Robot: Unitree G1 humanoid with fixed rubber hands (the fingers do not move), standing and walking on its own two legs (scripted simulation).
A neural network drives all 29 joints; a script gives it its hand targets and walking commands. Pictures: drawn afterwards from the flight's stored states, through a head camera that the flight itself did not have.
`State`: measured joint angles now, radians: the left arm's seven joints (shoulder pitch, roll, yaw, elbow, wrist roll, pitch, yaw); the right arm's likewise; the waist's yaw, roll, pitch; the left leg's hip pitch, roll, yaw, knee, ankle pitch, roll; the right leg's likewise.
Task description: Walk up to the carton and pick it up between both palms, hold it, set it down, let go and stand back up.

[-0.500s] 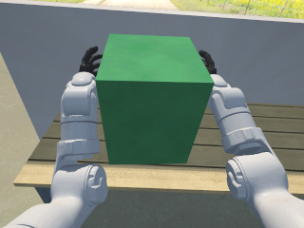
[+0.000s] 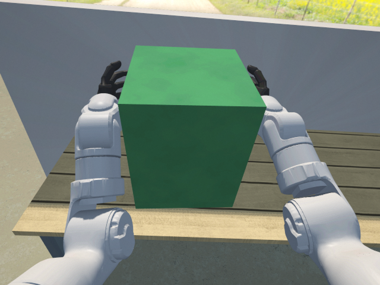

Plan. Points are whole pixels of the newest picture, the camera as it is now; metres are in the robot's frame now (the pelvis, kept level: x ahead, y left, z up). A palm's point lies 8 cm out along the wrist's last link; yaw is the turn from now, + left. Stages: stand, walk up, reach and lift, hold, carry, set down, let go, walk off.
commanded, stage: hold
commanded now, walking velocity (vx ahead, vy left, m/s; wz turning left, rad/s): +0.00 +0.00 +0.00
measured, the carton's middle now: (185, 128) +0.35 +0.01 +0.21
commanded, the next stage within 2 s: none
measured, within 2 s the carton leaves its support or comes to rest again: neither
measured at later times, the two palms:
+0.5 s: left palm (109, 99) +0.36 +0.15 +0.26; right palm (260, 103) +0.37 -0.14 +0.26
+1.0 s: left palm (107, 98) +0.37 +0.16 +0.26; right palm (257, 100) +0.37 -0.13 +0.27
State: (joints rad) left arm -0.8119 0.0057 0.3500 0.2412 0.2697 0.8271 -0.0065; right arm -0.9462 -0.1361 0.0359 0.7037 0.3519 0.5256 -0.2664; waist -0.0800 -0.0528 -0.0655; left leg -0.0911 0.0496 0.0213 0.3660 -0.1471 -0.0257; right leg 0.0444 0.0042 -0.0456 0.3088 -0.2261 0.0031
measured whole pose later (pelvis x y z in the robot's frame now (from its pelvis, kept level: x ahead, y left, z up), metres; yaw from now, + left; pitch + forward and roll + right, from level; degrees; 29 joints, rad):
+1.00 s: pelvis +0.00 +0.00 +0.00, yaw +0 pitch -7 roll -1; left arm -0.83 0.02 0.35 0.26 0.26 0.82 0.00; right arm -0.96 -0.14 0.03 0.72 0.35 0.52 -0.26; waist -0.08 -0.06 -0.07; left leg -0.10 0.05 0.02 0.37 -0.15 -0.03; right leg 0.04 0.01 -0.05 0.30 -0.22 0.00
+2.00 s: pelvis +0.00 +0.00 +0.00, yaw +0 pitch -7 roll -1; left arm -0.83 0.01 0.35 0.25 0.27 0.82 -0.01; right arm -0.96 -0.14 0.03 0.70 0.35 0.53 -0.26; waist -0.07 -0.04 -0.07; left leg -0.10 0.05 0.02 0.36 -0.14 -0.02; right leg 0.04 0.01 -0.04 0.31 -0.22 0.00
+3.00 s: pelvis +0.00 +0.00 +0.00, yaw +0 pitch -8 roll -1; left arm -0.81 0.01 0.36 0.23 0.27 0.83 -0.01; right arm -0.95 -0.13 0.03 0.70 0.35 0.53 -0.27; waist -0.08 -0.05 -0.06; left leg -0.07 0.05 0.02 0.36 -0.15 -0.03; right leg 0.06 0.01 -0.05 0.31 -0.22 0.00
